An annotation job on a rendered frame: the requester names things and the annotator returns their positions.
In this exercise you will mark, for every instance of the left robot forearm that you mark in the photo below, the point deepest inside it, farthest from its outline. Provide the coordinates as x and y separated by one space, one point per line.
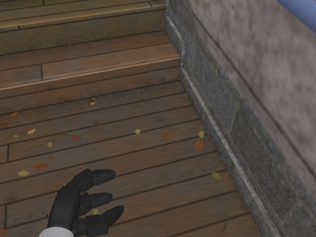
56 232

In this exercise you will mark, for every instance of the robot left hand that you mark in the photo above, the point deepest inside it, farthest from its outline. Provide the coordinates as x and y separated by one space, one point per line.
69 204

